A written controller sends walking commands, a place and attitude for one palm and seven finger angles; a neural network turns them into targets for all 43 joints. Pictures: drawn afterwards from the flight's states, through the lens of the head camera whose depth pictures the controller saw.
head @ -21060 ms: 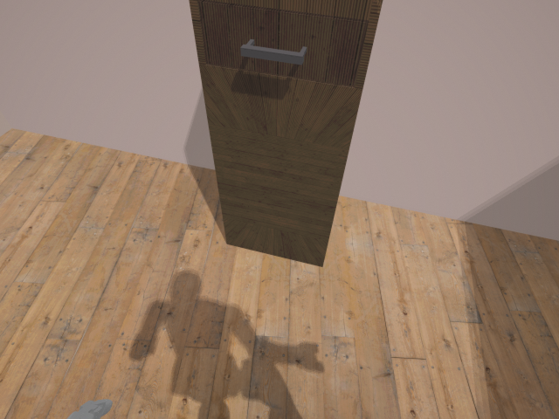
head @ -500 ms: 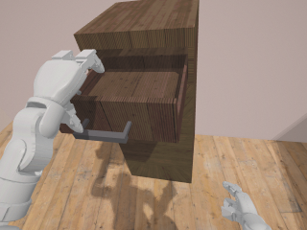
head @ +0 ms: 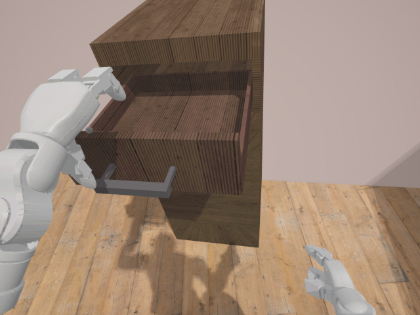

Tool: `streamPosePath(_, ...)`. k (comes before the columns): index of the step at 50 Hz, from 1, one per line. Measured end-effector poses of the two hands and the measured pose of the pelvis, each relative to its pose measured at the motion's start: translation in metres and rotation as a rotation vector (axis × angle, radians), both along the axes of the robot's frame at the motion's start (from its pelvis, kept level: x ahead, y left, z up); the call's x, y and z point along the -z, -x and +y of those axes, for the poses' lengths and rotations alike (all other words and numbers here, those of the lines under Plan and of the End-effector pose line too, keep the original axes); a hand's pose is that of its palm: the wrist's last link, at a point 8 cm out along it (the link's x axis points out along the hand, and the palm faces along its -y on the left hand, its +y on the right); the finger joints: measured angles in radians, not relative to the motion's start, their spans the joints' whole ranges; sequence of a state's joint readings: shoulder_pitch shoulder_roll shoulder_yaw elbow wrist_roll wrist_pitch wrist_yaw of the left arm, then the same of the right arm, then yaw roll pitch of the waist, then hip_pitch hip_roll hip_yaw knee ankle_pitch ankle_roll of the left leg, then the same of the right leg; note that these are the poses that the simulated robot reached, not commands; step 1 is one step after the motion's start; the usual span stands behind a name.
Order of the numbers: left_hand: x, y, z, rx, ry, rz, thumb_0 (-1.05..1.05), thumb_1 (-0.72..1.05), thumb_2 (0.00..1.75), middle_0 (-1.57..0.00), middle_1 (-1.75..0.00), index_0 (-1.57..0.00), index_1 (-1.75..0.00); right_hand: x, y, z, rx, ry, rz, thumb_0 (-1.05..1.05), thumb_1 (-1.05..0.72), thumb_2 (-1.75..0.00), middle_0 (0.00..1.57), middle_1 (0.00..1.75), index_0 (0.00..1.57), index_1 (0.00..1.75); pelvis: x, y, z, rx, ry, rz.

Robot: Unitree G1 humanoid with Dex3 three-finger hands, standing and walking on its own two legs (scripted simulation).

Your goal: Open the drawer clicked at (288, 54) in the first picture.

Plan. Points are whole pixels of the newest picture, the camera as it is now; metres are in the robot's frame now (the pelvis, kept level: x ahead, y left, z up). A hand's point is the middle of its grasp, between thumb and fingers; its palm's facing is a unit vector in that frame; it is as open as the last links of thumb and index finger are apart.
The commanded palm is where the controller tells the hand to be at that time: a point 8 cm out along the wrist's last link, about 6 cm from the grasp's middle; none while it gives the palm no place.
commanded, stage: draw the hand back to the body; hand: left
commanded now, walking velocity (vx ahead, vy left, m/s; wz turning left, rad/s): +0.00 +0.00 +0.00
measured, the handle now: (136, 179) +0.31 +0.19 +0.13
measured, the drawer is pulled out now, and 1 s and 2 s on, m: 0.30 0.30 0.30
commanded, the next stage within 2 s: step back with the hand held close in 1.44 s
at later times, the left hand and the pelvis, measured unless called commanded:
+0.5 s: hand (73, 152) +0.25 +0.21 +0.26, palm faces +0.27 -0.31 -0.91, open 13.8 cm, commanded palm +0.18 +0.24 +0.32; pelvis +0.00 +0.00 +0.00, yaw +1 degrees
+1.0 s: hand (40, 130) +0.23 +0.21 +0.32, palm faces +0.49 -0.80 -0.34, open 10.8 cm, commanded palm +0.18 +0.28 +0.31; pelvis +0.04 +0.01 +0.00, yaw -1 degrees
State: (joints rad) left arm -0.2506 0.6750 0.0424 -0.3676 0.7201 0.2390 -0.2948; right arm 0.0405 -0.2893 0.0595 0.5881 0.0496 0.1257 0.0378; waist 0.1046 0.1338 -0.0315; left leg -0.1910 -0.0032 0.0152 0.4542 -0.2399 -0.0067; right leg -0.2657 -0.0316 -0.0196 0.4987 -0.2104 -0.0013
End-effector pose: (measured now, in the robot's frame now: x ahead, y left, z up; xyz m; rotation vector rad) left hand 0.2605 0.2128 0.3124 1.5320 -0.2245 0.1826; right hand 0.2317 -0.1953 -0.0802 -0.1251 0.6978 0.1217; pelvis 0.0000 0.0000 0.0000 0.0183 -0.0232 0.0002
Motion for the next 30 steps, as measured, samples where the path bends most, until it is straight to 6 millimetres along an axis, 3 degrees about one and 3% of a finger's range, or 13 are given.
streamPosePath(11, 0.008, 0.035, 0.003, 0.012, -0.015, 0.018, 0.0, -0.49, 0.3, -0.32, -1.2, -0.32, -1.2, -0.006, -0.015, 0.017, -0.05, -0.01, -0.029, 0.02, -0.9, -0.9, 0.2, 0.3, 0.19, 0.3, 0.001, -0.003, 0.002, -0.012, 0.004, -0.007)
streamPosePath(18, 0.006, 0.036, 0.022, -0.054, -0.004, 0.008, 0.0, -0.5, 0.3, -0.32, -1.2, -0.32, -1.2, -0.008, -0.017, 0.02, -0.068, 0.005, -0.035, 0.02, -0.9, -0.9, 0.2, 0.3, 0.19, 0.3, 0.001, 0.001, -0.001, -0.022, 0.007, -0.006)
streamPosePath(23, 0.007, 0.041, 0.022, -0.052, -0.014, 0.03, 0.0, -0.49, 0.3, -0.32, -1.2, -0.32, -1.2, -0.008, -0.014, 0.016, -0.054, 0.009, -0.039, 0.02, -0.9, -0.9, 0.2, 0.3, 0.19, 0.3, 0.001, 0.0, -0.001, -0.017, 0.008, -0.004)
streamPosePath(27, 0.007, 0.056, 0.01, 0.297, 0.478, -0.158, -0.01, -0.47, 0.31, -0.32, -1.19, -0.32, -1.18, -0.013, -0.004, 0.011, 0.002, 0.029, -0.099, 0.02, -0.9, -0.9, 0.2, 0.3, 0.2, 0.3, 0.0, -0.003, -0.003, -0.016, 0.021, -0.018)
streamPosePath(30, 0.004, 0.07, 0.011, 0.441, 0.692, -0.348, -0.01, -0.43, 0.33, -0.32, -1.16, -0.32, -1.15, -0.015, 0.01, 0.003, 0.042, 0.075, -0.094, 0.01, -0.9, -0.9, 0.2, 0.3, 0.2, 0.3, -0.001, -0.007, -0.006, -0.01, 0.028, -0.027)
